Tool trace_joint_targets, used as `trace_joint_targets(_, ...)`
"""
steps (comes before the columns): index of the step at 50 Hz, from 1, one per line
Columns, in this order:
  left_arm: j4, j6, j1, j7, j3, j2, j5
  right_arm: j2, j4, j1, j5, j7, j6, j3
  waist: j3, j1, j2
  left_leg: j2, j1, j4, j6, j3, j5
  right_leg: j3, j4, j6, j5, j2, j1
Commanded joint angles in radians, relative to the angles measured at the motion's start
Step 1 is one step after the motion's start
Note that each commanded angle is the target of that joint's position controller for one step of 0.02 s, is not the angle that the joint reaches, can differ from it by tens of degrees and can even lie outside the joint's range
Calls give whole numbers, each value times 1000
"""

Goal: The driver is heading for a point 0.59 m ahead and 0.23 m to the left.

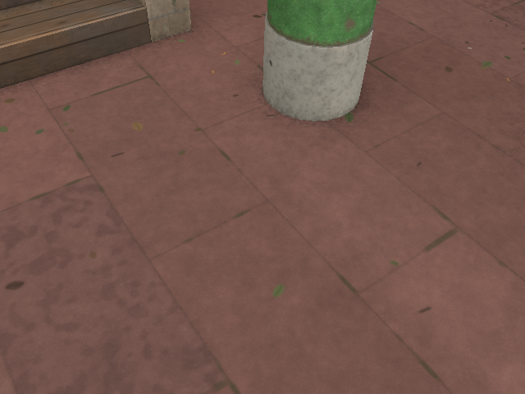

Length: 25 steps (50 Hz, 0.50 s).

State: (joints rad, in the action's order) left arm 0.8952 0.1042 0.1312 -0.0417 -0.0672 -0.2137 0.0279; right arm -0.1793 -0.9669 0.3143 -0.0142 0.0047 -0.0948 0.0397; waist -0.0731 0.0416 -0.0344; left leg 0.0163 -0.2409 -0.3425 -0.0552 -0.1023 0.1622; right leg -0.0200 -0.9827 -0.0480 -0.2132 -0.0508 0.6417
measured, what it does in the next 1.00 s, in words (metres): steps on the spot, turning left: right foot, then left foot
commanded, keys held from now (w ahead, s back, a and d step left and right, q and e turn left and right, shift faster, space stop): q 0.84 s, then no key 0.16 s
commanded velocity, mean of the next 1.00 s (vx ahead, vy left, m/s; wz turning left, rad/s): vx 0.05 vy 0.00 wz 0.45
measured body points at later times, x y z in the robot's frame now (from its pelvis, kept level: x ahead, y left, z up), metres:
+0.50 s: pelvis +0.04 +0.02 -0.02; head +0.06 +0.04 +0.43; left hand +0.13 +0.33 -0.12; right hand +0.26 -0.20 -0.12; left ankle +0.04 +0.15 -0.73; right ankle +0.14 -0.11 -0.75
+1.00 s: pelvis +0.03 +0.04 -0.02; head +0.05 +0.05 +0.43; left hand +0.07 +0.36 -0.10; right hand +0.32 -0.09 -0.10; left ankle +0.03 +0.15 -0.75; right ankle +0.09 -0.06 -0.75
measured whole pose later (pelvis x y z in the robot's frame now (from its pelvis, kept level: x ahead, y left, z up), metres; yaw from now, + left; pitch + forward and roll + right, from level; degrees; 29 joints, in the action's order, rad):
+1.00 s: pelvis +0.03 +0.04 -0.02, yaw +30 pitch +2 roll -1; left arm 0.68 0.03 0.10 0.03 -0.06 -0.24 0.00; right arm -0.26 -0.58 0.14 0.01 -0.04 0.05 0.06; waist -0.01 0.01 0.03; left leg 0.12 -0.40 -0.57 -0.05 0.15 0.20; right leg -0.03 -0.57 -0.02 -0.27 0.02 0.32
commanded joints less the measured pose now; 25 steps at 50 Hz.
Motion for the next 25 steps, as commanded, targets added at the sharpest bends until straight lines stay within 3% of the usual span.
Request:
trace_joint_targets(1, -102, -22, -60, 65, 22, 15, -58, -167, 51, -47, 34, -34, -4, 31, 40, -44, 154, -211, -29, 84, -155, 172, -635, 11, 238, 5, 69, 29, -116)
trace_joint_targets(2, -106, -28, -58, 76, 20, -9, -55, -177, 54, -37, 26, -38, 5, 34, 31, -42, 156, -216, 20, 66, -159, 192, -602, 2, 293, 19, 74, 37, -102)
trace_joint_targets(4, -121, -34, -77, 82, 8, -59, -42, -214, 72, -39, 29, -39, 13, 54, -6, -30, 155, -227, 76, 34, -163, 235, -531, -14, 366, 38, 116, 43, -120)
trace_joint_targets(7, -128, -38, -52, 88, -9, -92, -34, -184, 101, -66, 54, -42, 25, 56, -50, -70, 115, -183, 52, -73, -121, 275, -391, -21, 540, 72, 215, 55, -293)
trace_joint_targets(8, -125, -37, -12, 97, -21, -127, -18, -164, 114, -64, 51, -44, 24, 53, -86, -77, 79, -133, -21, -159, -80, 256, -322, -60, 558, 103, 344, -1, -428)
trace_joint_targets(9, -129, -42, 65, 110, -35, -178, 1, -114, 150, -103, 40, -43, 23, 38, -157, -106, -17, -51, -192, -367, -30, 178, -111, -182, 523, 175, 652, -163, -630)
trace_joint_targets(10, -141, -57, 66, 114, -40, -207, -9, -46, 163, 7, 26, -41, 21, 16, -205, -69, -246, 50, -446, -558, 32, 99, 432, -362, 521, 342, 841, -382, -801)
trace_joint_targets(11, -158, -59, 81, 113, -29, -140, -13, -121, 157, 11, 30, -35, 30, 34, -240, -92, -225, 10, -506, -746, 60, 136, 534, -423, 560, 398, 714, -421, -775)
trace_joint_targets(12, -177, -58, 43, 114, -25, -118, -15, -166, 163, -19, 36, -32, 48, 52, -212, -83, -148, -25, -526, -843, 76, 154, 464, -378, 589, 366, 531, -378, -718)
trace_joint_targets(13, -193, -61, -25, 114, -24, -114, -21, -167, 164, -33, 33, -37, 72, 58, -176, -59, -94, -54, -516, -875, 91, 159, 390, -319, 618, 322, 365, -328, -634)
trace_joint_targets(14, -201, -65, -72, 112, -22, -109, -27, -172, 171, -42, 26, -44, 94, 66, -127, -42, -89, -68, -495, -885, 105, 161, 340, -271, 651, 296, 251, -305, -536)
trace_joint_targets(17, -199, -77, -129, 110, -26, -125, -5, -122, 204, -34, 22, -50, 118, 61, -52, -2, -126, -59, -359, -830, 123, 91, 237, -85, 697, 255, 183, -218, -313)
trace_joint_targets(19, -196, -78, -134, 109, -31, -139, -7, -102, 227, -59, 23, -40, 118, 49, -50, -7, -130, -71, -281, -683, 112, 73, 195, -14, 689, 249, 202, -201, -286)
trace_joint_targets(21, -187, -80, -111, 110, -39, -165, -16, -111, 253, -92, 22, -26, 116, 43, -67, -22, -138, -77, -219, -565, 98, 60, 176, -10, 682, 257, 223, -231, -315)
trace_joint_targets(23, -182, -83, -91, 111, -45, -182, -24, -141, 267, -95, 24, -14, 120, 49, -78, -21, -143, -69, -164, -472, 82, 45, 152, -17, 654, 247, 191, -263, -346)
trace_joint_targets(25, -177, -91, -85, 111, -45, -174, -44, -147, 256, -48, 13, -7, 126, 57, -75, 5, -122, -31, -50, -303, 44, 7, 69, 17, 576, 190, 87, -251, -325)
Keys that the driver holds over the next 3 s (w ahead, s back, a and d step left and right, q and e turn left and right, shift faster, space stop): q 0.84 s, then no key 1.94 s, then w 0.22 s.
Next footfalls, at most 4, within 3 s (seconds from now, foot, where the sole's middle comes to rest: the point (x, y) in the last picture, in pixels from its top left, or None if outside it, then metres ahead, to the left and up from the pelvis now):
0.16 right None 0.18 -0.11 -0.78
0.54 left None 0.07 0.16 -0.78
1.00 right None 0.13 -0.04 -0.78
1.32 left None -0.04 0.18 -0.78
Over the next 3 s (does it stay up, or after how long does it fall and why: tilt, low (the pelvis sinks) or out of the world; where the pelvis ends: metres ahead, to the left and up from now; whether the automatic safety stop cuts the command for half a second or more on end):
stays up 0.04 0.06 -0.01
